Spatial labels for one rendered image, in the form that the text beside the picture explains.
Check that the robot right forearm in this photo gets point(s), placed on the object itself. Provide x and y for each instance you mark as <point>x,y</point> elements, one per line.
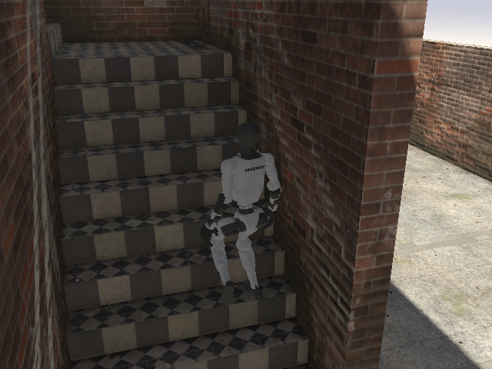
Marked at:
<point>274,199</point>

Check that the left robot upper arm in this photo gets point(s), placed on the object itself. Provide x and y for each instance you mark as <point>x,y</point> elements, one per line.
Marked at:
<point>228,168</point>

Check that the right robot upper arm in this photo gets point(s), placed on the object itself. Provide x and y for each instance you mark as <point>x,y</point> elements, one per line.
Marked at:
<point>271,172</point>

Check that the right robot thigh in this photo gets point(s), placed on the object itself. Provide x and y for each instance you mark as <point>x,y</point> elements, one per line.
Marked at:
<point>243,243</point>

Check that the robot left hand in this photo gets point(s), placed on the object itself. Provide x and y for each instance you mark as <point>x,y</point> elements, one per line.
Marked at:
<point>206,235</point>

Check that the robot left forearm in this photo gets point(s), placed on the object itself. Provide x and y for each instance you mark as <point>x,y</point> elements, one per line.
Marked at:
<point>217,212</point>

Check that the robot right hand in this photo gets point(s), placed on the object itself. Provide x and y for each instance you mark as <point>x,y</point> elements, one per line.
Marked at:
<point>272,215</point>

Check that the robot torso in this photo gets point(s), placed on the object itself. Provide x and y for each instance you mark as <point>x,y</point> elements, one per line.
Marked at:
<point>247,187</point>

